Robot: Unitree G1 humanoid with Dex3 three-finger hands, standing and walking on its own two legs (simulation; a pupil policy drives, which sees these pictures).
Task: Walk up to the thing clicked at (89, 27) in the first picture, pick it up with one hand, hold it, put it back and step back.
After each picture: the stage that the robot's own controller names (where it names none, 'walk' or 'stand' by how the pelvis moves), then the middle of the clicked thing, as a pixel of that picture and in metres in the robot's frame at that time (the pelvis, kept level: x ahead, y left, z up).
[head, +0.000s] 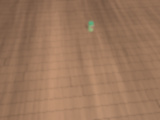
stand; (90, 26) +1.68 -0.16 -0.72
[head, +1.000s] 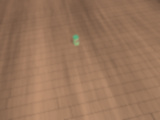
walk; (76, 40) +1.54 +0.14 -0.70
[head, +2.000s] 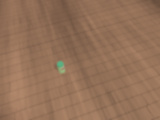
walk; (61, 67) +0.98 +0.28 -0.72
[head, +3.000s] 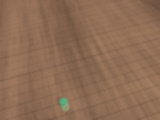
walk; (64, 104) +0.61 +0.21 -0.72
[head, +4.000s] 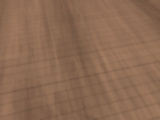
stand; out of the picture +0.42 +0.15 -0.71
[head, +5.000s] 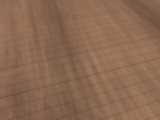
stand; out of the picture +0.35 +0.18 -0.72
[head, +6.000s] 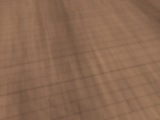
stand; out of the picture +0.36 +0.16 -0.72
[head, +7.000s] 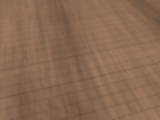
stand; out of the picture +0.35 +0.16 -0.73
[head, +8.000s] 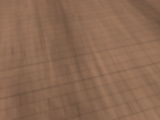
stand; out of the picture +0.34 +0.17 -0.73
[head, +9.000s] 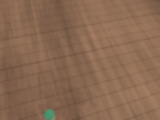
go down; (49, 116) +0.37 +0.17 -0.66
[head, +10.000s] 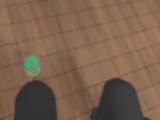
go down; (32, 66) +0.43 +0.19 -0.30
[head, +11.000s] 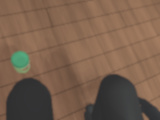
close in; (21, 62) +0.43 +0.20 -0.28
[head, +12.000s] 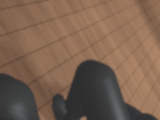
close in; out of the picture +0.42 +0.23 -0.22
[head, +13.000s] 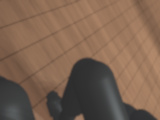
close; out of the picture +0.41 +0.24 -0.22
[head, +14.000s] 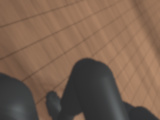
lift; out of the picture +0.38 +0.22 -0.23
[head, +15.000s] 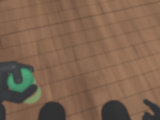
lift; (26, 87) +0.32 +0.19 -0.03
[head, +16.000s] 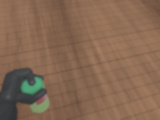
hold; (36, 95) +0.31 +0.16 -0.01
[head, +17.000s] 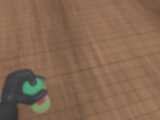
hold; (37, 96) +0.31 +0.16 -0.01
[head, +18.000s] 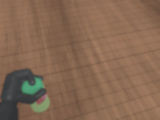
crouch; (36, 95) +0.32 +0.16 -0.02
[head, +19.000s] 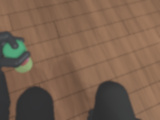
crouch; (19, 57) +0.43 +0.19 -0.11
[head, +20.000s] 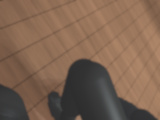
lower; out of the picture +0.42 +0.26 -0.23
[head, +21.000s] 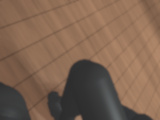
lower; out of the picture +0.42 +0.26 -0.23
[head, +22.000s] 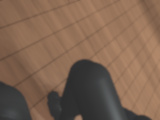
lower; out of the picture +0.42 +0.26 -0.23
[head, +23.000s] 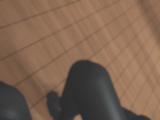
lower; out of the picture +0.42 +0.26 -0.23
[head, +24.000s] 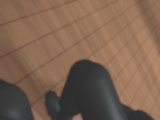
open; out of the picture +0.41 +0.24 -0.23
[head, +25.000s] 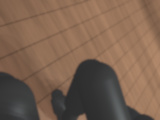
stand; out of the picture +0.40 +0.24 -0.23
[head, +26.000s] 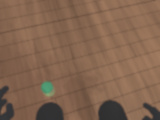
walk; (48, 89) +0.40 +0.17 -0.49
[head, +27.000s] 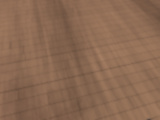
stand; out of the picture +0.36 +0.15 -0.66
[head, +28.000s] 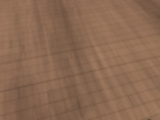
stand; out of the picture +0.36 +0.16 -0.66
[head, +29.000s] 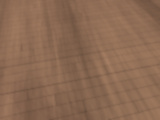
stand; out of the picture +0.37 +0.14 -0.71
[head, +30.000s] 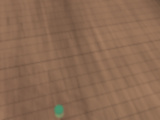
walk; (59, 111) +0.42 +0.10 -0.71
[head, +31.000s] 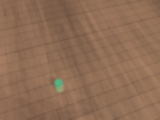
walk; (59, 85) +0.61 +0.16 -0.70
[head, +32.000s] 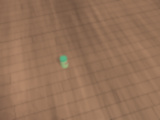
walk; (64, 61) +0.92 +0.19 -0.70
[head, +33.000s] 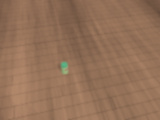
stand; (64, 68) +1.01 +0.16 -0.71
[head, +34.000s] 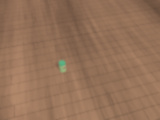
stand; (62, 66) +1.03 +0.18 -0.72
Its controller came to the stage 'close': yes
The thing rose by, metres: 0.70
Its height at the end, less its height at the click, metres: +0.00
